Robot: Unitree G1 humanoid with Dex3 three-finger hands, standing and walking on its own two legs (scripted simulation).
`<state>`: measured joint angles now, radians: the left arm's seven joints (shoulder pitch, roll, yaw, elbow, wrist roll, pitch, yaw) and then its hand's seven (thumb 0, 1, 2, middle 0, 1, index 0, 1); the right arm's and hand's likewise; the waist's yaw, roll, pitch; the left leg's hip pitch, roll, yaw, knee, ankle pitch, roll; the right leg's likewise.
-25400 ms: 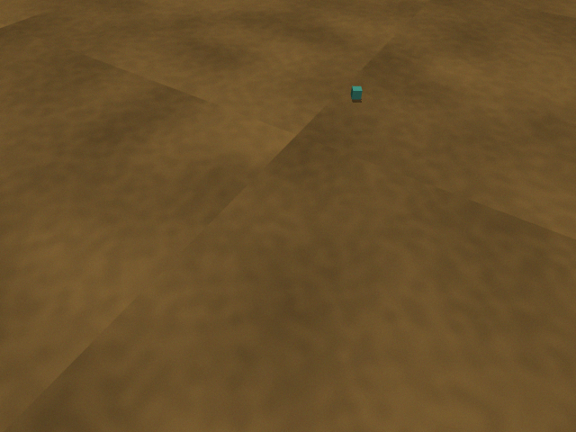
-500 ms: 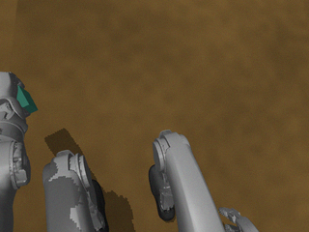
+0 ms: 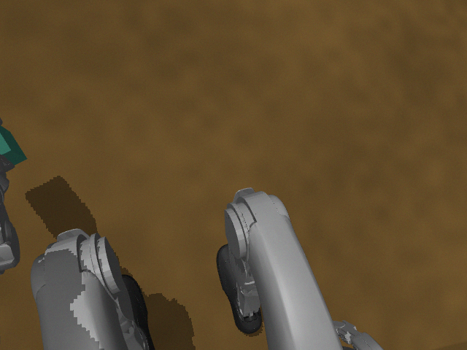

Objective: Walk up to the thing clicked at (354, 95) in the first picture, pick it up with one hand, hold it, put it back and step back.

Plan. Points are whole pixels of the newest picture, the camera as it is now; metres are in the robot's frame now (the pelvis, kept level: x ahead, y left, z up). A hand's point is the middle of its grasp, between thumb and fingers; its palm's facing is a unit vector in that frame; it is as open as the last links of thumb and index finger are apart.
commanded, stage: lower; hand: left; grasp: from above
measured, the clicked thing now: out of the picture +0.49 +0.30 -0.19
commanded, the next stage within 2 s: rest in 0.24 s
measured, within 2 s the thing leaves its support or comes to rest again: rests again in 1.54 s
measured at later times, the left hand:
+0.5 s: hand (8, 152) +0.48 +0.29 -0.22, palm faces -0.36 -0.21 -0.91, open 8.5 cm
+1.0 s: hand (10, 160) +0.48 +0.30 -0.25, palm faces -0.38 -0.24 -0.89, open 8.5 cm
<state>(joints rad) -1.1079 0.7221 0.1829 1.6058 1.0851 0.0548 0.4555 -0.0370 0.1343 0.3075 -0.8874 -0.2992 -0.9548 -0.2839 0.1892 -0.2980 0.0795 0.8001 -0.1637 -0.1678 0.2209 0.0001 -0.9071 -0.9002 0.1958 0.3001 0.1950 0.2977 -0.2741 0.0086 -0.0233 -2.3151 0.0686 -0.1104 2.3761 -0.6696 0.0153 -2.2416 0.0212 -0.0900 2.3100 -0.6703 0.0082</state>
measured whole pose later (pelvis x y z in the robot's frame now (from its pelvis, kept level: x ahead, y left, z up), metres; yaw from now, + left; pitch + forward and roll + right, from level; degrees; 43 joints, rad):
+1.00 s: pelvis +0.00 +0.01 -0.03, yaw -5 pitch +30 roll -11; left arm -1.13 0.91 0.24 1.77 1.11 0.00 0.59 -0.04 0.12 0.31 -0.90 -0.28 -0.97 -0.27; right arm 0.17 -0.34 0.19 0.75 -0.22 -0.27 0.31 0.00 -0.91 -0.90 0.19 0.30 0.19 0.30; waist -0.36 -0.08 0.12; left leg -2.37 0.07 -0.20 2.51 -0.70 0.02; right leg -2.26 0.04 -0.16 2.39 -0.68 0.02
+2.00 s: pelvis +0.00 +0.01 -0.03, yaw -7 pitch +27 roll -14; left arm -1.19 1.05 0.22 1.86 1.08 -0.01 0.65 -0.04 0.16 0.31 -0.85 -0.34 -0.91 -0.33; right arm 0.15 -0.37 0.31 0.68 -0.24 -0.34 0.33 0.00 -0.91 -0.90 0.19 0.30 0.19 0.30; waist -0.42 -0.13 0.22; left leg -2.34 0.07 -0.25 2.52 -0.70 0.02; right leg -2.21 0.06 -0.20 2.35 -0.64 0.04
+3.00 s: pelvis -0.01 +0.01 -0.02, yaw -8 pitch +27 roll -15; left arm -1.18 1.07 0.20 1.78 1.07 0.00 0.63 0.00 -0.34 0.87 -0.22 -0.95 -0.24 -0.93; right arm 0.16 -0.37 0.33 0.65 -0.23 -0.32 0.31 0.00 -0.90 -0.90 0.20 0.30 0.19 0.30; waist -0.42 -0.15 0.24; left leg -2.32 0.07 -0.26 2.49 -0.70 0.02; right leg -2.19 0.07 -0.21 2.31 -0.64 0.04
